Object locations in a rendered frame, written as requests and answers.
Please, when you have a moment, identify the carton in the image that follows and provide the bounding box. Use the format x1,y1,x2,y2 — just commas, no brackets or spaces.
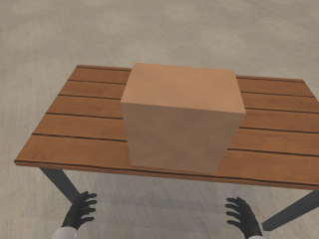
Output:
120,62,246,174

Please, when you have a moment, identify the robot right hand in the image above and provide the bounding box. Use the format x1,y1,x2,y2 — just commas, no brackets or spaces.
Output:
225,197,263,239

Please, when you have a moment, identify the robot left hand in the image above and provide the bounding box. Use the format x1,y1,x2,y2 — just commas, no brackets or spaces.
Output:
62,191,98,230

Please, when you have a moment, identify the left robot forearm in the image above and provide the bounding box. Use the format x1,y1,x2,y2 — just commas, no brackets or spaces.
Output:
51,226,78,239

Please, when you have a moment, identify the table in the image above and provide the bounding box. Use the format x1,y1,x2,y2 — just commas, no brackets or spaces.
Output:
13,65,319,232

